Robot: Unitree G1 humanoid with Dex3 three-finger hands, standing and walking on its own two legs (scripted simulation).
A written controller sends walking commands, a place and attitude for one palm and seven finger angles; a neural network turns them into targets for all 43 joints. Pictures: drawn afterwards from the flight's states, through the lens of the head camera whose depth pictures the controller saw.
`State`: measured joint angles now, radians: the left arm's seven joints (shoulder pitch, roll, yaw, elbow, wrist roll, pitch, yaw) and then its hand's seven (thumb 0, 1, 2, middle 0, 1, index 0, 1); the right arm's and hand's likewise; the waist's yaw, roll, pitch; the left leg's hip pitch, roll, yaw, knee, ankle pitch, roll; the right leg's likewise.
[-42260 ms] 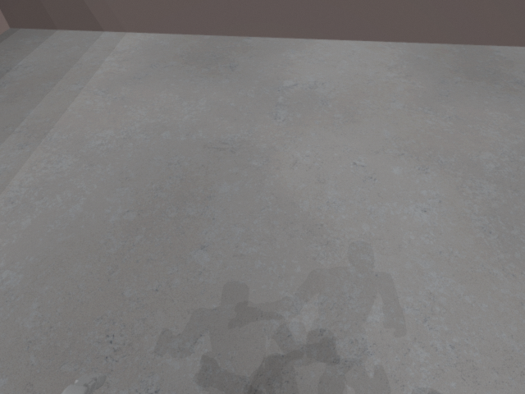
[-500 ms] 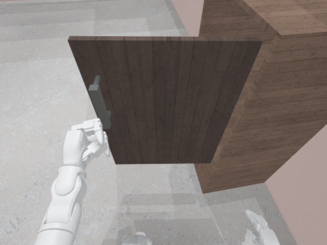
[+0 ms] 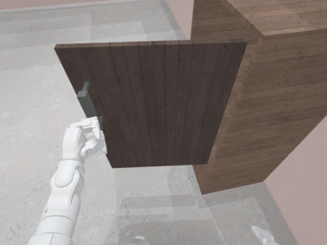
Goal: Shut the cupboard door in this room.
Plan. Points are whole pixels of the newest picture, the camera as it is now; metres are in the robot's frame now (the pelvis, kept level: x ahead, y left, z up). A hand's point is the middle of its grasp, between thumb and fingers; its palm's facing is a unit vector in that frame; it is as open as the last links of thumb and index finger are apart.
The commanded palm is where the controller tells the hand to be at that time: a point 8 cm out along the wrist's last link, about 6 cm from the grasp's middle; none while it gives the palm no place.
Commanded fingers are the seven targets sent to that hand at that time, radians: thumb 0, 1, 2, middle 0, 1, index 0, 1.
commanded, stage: bring the fist close to the handle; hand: left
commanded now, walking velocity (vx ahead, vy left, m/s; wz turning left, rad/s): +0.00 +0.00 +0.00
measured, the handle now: (92, 109) +0.45 +0.22 +0.07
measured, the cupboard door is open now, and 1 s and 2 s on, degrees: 81 73 63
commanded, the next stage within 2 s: push the door shut along its arc in 0.10 s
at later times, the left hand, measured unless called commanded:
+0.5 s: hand (102, 128) +0.38 +0.17 +0.08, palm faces +0.01 -1.00 -0.01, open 3.1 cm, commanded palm +0.36 +0.22 +0.08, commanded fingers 0.00 0.90 0.90 -1.30 -1.50 -1.30 -1.50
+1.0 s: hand (110, 113) +0.43 +0.16 +0.08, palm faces -0.13 -0.99 -0.03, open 3.1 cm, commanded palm +0.43 +0.20 +0.08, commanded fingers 0.00 0.90 0.90 -1.30 -1.50 -1.30 -1.50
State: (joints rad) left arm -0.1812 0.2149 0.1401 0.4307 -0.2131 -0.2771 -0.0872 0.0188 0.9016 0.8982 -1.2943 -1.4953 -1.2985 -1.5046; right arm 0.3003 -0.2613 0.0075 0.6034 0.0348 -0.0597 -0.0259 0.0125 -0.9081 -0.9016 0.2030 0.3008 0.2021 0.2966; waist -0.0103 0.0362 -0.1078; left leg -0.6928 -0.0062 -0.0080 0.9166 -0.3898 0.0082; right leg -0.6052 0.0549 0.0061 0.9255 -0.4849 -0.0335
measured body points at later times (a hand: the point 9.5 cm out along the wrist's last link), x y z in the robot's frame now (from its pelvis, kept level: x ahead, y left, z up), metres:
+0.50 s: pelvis -0.01 +0.00 -0.01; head +0.04 +0.00 +0.44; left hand +0.37 +0.23 +0.09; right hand +0.12 -0.25 -0.11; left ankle +0.04 +0.12 -0.69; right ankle -0.01 -0.10 -0.69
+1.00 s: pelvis -0.03 +0.02 -0.02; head +0.05 +0.03 +0.43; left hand +0.43 +0.22 +0.08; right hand +0.05 -0.25 -0.13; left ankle +0.04 +0.12 -0.69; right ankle -0.01 -0.10 -0.69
